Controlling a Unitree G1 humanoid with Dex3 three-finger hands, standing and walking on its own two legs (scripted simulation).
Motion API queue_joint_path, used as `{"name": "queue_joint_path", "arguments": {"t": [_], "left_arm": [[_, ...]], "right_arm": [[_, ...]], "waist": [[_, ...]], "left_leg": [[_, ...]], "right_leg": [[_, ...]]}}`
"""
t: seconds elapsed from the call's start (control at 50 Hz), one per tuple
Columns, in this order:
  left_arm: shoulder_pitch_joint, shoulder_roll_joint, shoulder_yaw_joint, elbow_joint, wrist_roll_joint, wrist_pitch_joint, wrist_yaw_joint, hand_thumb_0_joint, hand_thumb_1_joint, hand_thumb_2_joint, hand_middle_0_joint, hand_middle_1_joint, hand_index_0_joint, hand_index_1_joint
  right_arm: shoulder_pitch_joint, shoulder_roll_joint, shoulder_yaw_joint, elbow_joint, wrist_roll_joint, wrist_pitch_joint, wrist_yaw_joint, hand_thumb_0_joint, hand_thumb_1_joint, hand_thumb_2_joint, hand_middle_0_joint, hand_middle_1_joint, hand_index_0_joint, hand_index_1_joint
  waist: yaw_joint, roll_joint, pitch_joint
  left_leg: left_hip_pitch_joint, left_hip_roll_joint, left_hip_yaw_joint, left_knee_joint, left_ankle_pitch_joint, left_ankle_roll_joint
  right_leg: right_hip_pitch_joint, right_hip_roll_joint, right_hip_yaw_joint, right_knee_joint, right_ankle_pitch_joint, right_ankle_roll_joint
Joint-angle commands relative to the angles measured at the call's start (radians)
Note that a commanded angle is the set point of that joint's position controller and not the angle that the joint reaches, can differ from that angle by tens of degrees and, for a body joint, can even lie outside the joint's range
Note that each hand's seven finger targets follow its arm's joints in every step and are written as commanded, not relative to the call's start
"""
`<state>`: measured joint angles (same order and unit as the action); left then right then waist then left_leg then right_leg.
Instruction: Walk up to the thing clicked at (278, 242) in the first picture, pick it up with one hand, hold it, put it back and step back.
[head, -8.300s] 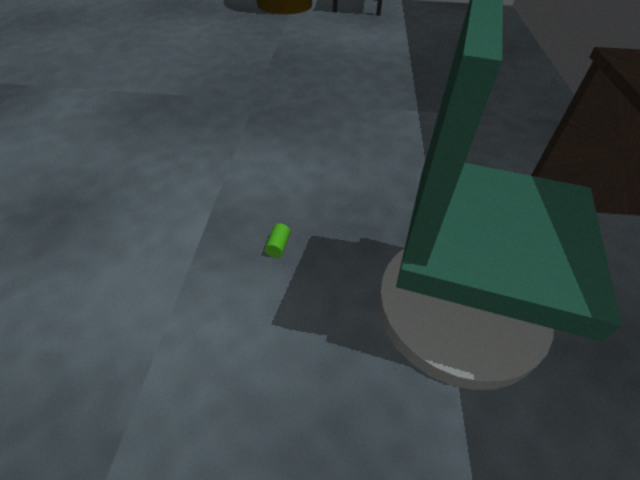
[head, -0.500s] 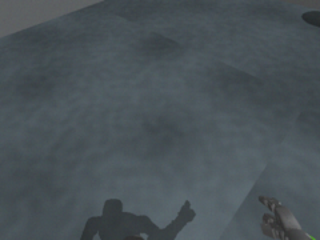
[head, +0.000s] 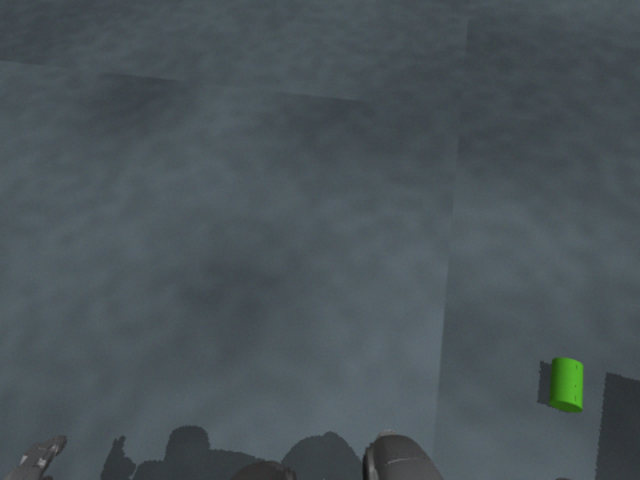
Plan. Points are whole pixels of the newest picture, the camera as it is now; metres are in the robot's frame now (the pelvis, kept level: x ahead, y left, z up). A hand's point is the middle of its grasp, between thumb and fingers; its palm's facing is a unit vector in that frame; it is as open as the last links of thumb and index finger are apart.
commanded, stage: walk up
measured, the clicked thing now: (566, 384) +0.33 -0.68 -0.71
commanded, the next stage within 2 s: none
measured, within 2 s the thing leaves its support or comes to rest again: neither
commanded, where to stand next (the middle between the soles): +0.09 +0.03 m, yaw -46 degrees
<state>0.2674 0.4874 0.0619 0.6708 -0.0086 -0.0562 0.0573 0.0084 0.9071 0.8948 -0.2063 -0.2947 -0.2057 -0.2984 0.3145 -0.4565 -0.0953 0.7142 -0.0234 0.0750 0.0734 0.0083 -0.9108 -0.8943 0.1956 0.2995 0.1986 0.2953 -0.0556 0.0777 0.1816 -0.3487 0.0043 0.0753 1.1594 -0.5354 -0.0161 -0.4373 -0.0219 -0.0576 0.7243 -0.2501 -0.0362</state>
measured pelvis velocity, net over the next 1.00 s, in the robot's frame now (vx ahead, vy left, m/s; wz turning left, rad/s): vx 0.02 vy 0.09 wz -0.69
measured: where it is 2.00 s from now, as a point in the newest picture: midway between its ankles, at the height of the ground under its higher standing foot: outside the picture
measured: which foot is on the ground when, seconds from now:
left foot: up 0.00-0.22, down 0.24-0.62, up 0.64-0.86, down 0.88-1.00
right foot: down 0.00-0.26, up 0.28-0.58, down 0.60-1.00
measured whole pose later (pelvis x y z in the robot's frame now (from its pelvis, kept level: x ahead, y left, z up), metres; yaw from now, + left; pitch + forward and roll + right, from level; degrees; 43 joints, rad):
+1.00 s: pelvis +0.02 +0.09 +0.00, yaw -40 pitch -3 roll +1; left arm 0.27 0.43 0.04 0.85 0.00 0.01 0.00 0.01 0.91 0.89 -0.21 -0.30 -0.21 -0.30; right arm 0.27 -0.39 -0.02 0.86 -0.02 -0.04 0.02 0.00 -0.91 -0.89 0.20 0.30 0.20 0.30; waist -0.01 -0.01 0.10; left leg -0.38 0.05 0.09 0.77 -0.35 0.02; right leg -0.43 0.07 0.13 1.02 -0.52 -0.02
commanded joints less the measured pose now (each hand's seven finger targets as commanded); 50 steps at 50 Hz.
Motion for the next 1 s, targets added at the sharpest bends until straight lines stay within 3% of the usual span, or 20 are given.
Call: {"name": "queue_joint_path", "arguments": {"t": [0.0, 0.1, 0.14, 0.2, 0.24, 0.26, 0.34, 0.46, 0.52, 0.56, 0.58, 0.6, 0.62, 0.68, 0.78, 0.84, 0.86, 0.88, 0.9, 0.98], "left_arm": [[0.125, 0.255, 0.075, -0.052, -0.005, -0.007, 0.05, 0.0, 0.9, 0.9, -0.2, -0.3, -0.2, -0.3], [0.026, 0.2, 0.046, -0.055, 0.034, 0.0, 0.005, 0.0, 0.9, 0.9, -0.2, -0.3, -0.2, -0.3], [-0.009, 0.205, 0.049, -0.072, 0.036, 0.023, -0.007, 0.0, 0.9, 0.9, -0.2, -0.3, -0.2, -0.3], [-0.1, 0.146, 0.039, -0.131, 0.029, 0.065, -0.014, 0.0, 0.9, 0.9, -0.2, -0.3, -0.2, -0.3], [-0.013, 0.12, 0.033, -0.129, 0.027, 0.087, -0.008, 0.0, 0.9, 0.9, -0.2, -0.3, -0.2, -0.3], [0.004, 0.159, 0.038, -0.102, 0.036, 0.094, -0.007, 0.0, 0.9, 0.9, -0.2, -0.3, -0.2, -0.3], [0.066, 0.156, 0.077, -0.013, 0.019, 0.105, -0.064, 0.0, 0.9, 0.9, -0.2, -0.3, -0.2, -0.3], [-0.066, 0.132, 0.087, -0.05, 0.036, 0.105, -0.114, 0.0, 0.9, 0.9, -0.2, -0.3, -0.2, -0.3], [0.008, 0.123, 0.093, -0.012, 0.032, 0.094, -0.114, 0.0, 0.9, 0.9, -0.2, -0.3, -0.2, -0.3], [0.123, 0.126, 0.11, 0.056, 0.039, 0.074, -0.107, 0.0, 0.9, 0.9, -0.2, -0.3, -0.2, -0.3], [0.214, 0.176, 0.133, 0.09, 0.048, 0.066, -0.101, 0.0, 0.9, 0.9, -0.2, -0.3, -0.2, -0.3], [0.214, 0.306, 0.157, 0.063, 0.063, 0.059, -0.093, 0.0, 0.9, 0.9, -0.2, -0.3, -0.2, -0.3], [0.092, 0.352, 0.147, 0.012, 0.059, 0.066, -0.091, 0.0, 0.9, 0.9, -0.2, -0.3, -0.2, -0.3], [0.005, 0.229, 0.111, 0.016, 0.041, 0.057, -0.067, 0.0, 0.9, 0.9, -0.2, -0.3, -0.2, -0.3], [0.034, 0.204, 0.082, 0.038, 0.029, 0.035, -0.057, 0.0, 0.9, 0.9, -0.2, -0.3, -0.2, -0.3], [-0.041, 0.181, 0.058, 0.037, 0.012, 0.038, -0.051, 0.0, 0.9, 0.9, -0.2, -0.3, -0.2, -0.3], [-0.025, 0.124, 0.039, 0.035, 0.005, 0.04, -0.049, 0.0, 0.9, 0.9, -0.2, -0.3, -0.2, -0.3], [0.012, 0.045, 0.015, 0.037, -0.004, 0.038, -0.048, 0.0, 0.9, 0.9, -0.2, -0.3, -0.2, -0.3], [0.031, 0.145, 0.034, 0.069, -0.002, 0.041, -0.029, 0.0, 0.9, 0.9, -0.2, -0.3, -0.2, -0.3], [0.051, 0.165, 0.049, 0.144, 0.008, 0.027, -0.046, 0.0, 0.9, 0.9, -0.2, -0.3, -0.2, -0.3]], "right_arm": [[-0.081, -0.192, -0.049, -0.13, 0.004, -0.049, -0.02, 0.0, -0.9, -0.9, 0.2, 0.3, 0.2, 0.3], [0.009, -0.124, -0.032, -0.053, 0.035, -0.049, -0.035, 0.0, -0.9, -0.9, 0.2, 0.3, 0.2, 0.3], [-0.008, -0.127, -0.037, -0.046, 0.036, -0.059, -0.056, 0.0, -0.9, -0.9, 0.2, 0.3, 0.2, 0.3], [0.118, -0.162, -0.051, 0.0, 0.017, -0.077, -0.079, 0.0, -0.9, -0.9, 0.2, 0.3, 0.2, 0.3], [0.06, -0.32, -0.083, -0.047, 0.009, -0.09, -0.092, 0.0, -0.9, -0.9, 0.2, 0.3, 0.2, 0.3], [-0.048, -0.365, -0.095, -0.067, 0.017, -0.092, -0.095, 0.0, -0.9, -0.9, 0.2, 0.3, 0.2, 0.3], [-0.132, -0.265, -0.063, -0.063, 0.005, -0.104, -0.119, 0.0, -0.9, -0.9, 0.2, 0.3, 0.2, 0.3], [0.047, -0.309, -0.078, -0.023, -0.008, -0.125, -0.122, 0.0, -0.9, -0.9, 0.2, 0.3, 0.2, 0.3], [-0.01, -0.321, -0.071, -0.044, -0.001, -0.124, -0.118, 0.0, -0.9, -0.9, 0.2, 0.3, 0.2, 0.3], [-0.061, -0.296, -0.057, -0.052, 0.0, -0.114, -0.108, 0.0, -0.9, -0.9, 0.2, 0.3, 0.2, 0.3], [-0.046, -0.229, -0.034, -0.052, 0.001, -0.108, -0.105, 0.0, -0.9, -0.9, 0.2, 0.3, 0.2, 0.3], [-0.07, -0.129, 0.001, -0.086, 0.017, -0.105, -0.107, 0.0, -0.9, -0.9, 0.2, 0.3, 0.2, 0.3], [-0.199, -0.208, -0.023, -0.096, 0.02, -0.105, -0.135, 0.0, -0.9, -0.9, 0.2, 0.3, 0.2, 0.3], [-0.065, -0.218, -0.014, 0.024, 0.024, -0.127, -0.115, 0.0, -0.9, -0.9, 0.2, 0.3, 0.2, 0.3], [-0.055, -0.192, -0.001, 0.049, 0.007, -0.133, -0.094, 0.0, -0.9, -0.9, 0.2, 0.3, 0.2, 0.3], [0.036, -0.174, -0.006, 0.081, 0.005, -0.143, -0.092, 0.0, -0.9, -0.9, 0.2, 0.3, 0.2, 0.3], [0.055, -0.202, -0.016, 0.084, -0.008, -0.149, -0.094, 0.0, -0.9, -0.9, 0.2, 0.3, 0.2, 0.3], [0.031, -0.274, -0.031, 0.07, -0.022, -0.154, -0.095, 0.0, -0.9, -0.9, 0.2, 0.3, 0.2, 0.3], [0.006, -0.316, -0.04, 0.061, 0.002, -0.151, -0.088, 0.0, -0.9, -0.9, 0.2, 0.3, 0.2, 0.3], [-0.099, -0.258, -0.022, 0.061, -0.003, -0.144, -0.083, 0.0, -0.9, -0.9, 0.2, 0.3, 0.2, 0.3]], "waist": [[0.058, -0.089, -0.211], [0.035, -0.303, -0.178], [0.039, -0.344, -0.198], [-0.058, -0.172, -0.215], [0.0, 0.111, -0.23], [0.03, 0.121, -0.213], [0.081, 0.174, -0.169], [-0.008, 0.157, -0.262], [0.033, 0.175, -0.263], [0.099, 0.109, -0.275], [0.15, -0.045, -0.275], [0.167, -0.402, -0.198], [0.16, -0.351, -0.136], [0.075, -0.237, -0.123], [0.072, -0.244, -0.133], [-0.004, -0.199, -0.161], [-0.011, -0.101, -0.172], [0.008, 0.118, -0.169], [0.011, 0.082, -0.17], [0.056, 0.067, -0.068]], "left_leg": [[-0.364, 0.11, -0.213, 0.126, 0.093, -0.012], [-0.093, 0.024, -0.044, -0.174, 0.162, 0.011], [-0.012, -0.008, -0.029, -0.253, 0.219, 0.022], [0.182, -0.012, -0.066, -0.531, 0.355, 0.061], [0.063, 0.522, -0.616, -0.763, 0.504, 0.258], [-0.004, 0.575, -0.729, -0.83, 0.406, 0.329], [-0.039, 0.339, -0.294, -0.702, 0.309, 0.22], [0.24, 0.395, -0.24, -0.622, 0.431, 0.257], [0.153, 0.415, -0.177, -0.586, 0.506, 0.25], [0.012, 0.331, -0.045, -0.442, 0.37, 0.176], [-0.158, 0.266, 0.028, -0.232, 0.227, 0.115], [-0.495, 0.068, 0.067, -0.032, -0.091, 0.025], [-0.439, 0.114, -0.044, -0.028, -0.112, 0.014], [-0.366, 0.121, -0.063, -0.091, 0.076, 0.029], [-0.163, 0.057, -0.051, -0.251, 0.096, 0.048], [0.11, 0.011, -0.038, -0.506, 0.213, 0.062], [0.19, 0.071, -0.167, -0.633, 0.168, 0.083], [0.229, 0.285, -0.521, -0.806, 0.085, 0.145], [0.131, 0.453, -0.674, -0.874, 0.013, 0.237], [0.002, 0.314, -0.365, -0.832, 0.004, 0.204]], "right_leg": [[0.335, -0.281, 0.485, -0.306, 0.08, -0.194], [0.035, -0.1, 0.243, -0.133, 0.544, -0.166], [-0.04, -0.075, 0.268, -0.082, 0.467, -0.152], [-0.208, 0.041, 0.258, 0.143, 0.145, -0.055], [-0.247, 0.122, 0.237, 0.55, -0.35, 0.032], [-0.239, 0.1, 0.27, 0.654, -0.367, 0.029], [-0.192, 0.019, 0.185, 0.644, -0.178, 0.036], [-0.201, -0.005, 0.093, 0.316, -0.363, 0.049], [-0.061, -0.008, 0.046, 0.161, -0.324, 0.028], [0.166, 0.052, -0.029, -0.13, -0.157, 0.007], [0.33, 0.031, 0.078, -0.21, -0.175, -0.025], [0.355, -0.211, 0.643, -0.367, -0.308, -0.142], [0.144, -0.309, 0.77, -0.43, -0.401, -0.27], [0.204, -0.155, 0.476, -0.23, -0.113, -0.189], [0.093, -0.15, 0.47, -0.191, 0.043, -0.189], [-0.045, -0.119, 0.378, -0.073, 0.127, -0.137], [-0.111, -0.057, 0.324, 0.052, 0.104, -0.084], [-0.226, 0.102, 0.233, 0.246, -0.111, -0.003], [-0.166, 0.101, 0.216, 0.34, -0.332, 0.013], [-0.081, 0.027, 0.156, 0.284, -0.241, 0.014]]}}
